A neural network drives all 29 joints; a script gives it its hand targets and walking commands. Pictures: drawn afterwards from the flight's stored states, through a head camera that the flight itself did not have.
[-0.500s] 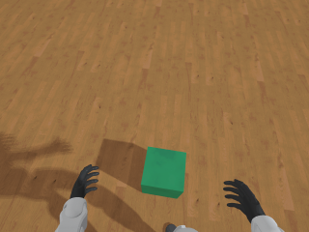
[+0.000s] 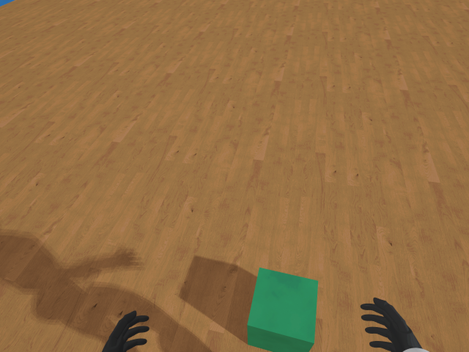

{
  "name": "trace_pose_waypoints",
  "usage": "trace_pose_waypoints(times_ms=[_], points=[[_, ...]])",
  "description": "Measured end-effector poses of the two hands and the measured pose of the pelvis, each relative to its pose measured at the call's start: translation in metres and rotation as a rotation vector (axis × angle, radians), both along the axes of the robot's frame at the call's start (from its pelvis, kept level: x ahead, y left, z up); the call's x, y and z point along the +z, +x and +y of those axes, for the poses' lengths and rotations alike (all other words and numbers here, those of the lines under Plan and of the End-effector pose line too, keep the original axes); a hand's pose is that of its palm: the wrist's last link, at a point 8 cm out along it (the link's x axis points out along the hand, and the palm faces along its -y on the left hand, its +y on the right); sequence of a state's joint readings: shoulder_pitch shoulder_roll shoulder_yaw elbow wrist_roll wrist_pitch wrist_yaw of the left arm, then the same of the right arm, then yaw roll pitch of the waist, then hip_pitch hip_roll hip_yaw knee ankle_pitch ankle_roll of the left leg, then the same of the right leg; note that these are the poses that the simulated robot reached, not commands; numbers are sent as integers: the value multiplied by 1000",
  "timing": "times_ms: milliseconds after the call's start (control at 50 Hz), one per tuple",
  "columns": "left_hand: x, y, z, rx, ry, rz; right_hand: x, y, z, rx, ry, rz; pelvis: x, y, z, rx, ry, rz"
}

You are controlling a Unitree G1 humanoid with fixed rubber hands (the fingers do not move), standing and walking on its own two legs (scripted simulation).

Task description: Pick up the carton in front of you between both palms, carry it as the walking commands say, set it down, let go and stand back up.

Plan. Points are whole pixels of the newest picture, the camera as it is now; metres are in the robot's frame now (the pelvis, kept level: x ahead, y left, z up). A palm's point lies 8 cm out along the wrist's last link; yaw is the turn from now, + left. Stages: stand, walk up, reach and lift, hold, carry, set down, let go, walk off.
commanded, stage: let go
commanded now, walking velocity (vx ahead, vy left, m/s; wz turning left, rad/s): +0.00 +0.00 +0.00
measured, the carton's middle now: (281, 314) +0.40 -0.12 -0.65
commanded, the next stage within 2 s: stand in 0.16 s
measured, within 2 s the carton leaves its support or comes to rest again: neither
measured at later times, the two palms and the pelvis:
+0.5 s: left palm out of the picture +0.10 +0.25 -0.08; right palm out of the picture +0.13 -0.31 -0.11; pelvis +0.00 -0.04 +0.00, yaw +1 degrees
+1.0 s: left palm out of the picture +0.09 +0.23 -0.09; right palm out of the picture +0.09 -0.33 -0.11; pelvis -0.01 -0.05 +0.00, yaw +1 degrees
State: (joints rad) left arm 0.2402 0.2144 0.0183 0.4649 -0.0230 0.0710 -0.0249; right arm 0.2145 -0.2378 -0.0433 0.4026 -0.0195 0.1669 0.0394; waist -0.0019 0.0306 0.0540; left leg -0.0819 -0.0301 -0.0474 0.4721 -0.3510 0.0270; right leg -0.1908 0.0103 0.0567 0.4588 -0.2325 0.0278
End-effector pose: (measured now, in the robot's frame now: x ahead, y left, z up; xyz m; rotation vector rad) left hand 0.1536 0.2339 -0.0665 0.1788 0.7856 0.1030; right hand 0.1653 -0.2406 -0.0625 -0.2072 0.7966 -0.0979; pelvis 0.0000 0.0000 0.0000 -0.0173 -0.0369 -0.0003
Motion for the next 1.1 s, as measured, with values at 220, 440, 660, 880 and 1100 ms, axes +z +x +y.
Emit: trace_pose_waypoints(times_ms=[220,440,660,880,1100], points=[[-6,-6,-13,8,57,27,-9,-13,-29,-26,-12,0,-3,-7,-19,0,10,3],[-7,-47,18,108,193,132,-42,-35,-63,-33,-39,75,-5,-5,-35,14,19,18],[-18,-54,-1,121,168,170,-50,-52,-79,-42,-65,148,-4,-5,-47,22,23,11],[-23,-60,-4,122,150,191,-50,-70,-88,-57,-94,187,-3,-9,-50,19,23,-2],[-25,-72,4,123,154,221,-51,-88,-90,-67,-104,219,-1,-16,-48,12,25,-13]])
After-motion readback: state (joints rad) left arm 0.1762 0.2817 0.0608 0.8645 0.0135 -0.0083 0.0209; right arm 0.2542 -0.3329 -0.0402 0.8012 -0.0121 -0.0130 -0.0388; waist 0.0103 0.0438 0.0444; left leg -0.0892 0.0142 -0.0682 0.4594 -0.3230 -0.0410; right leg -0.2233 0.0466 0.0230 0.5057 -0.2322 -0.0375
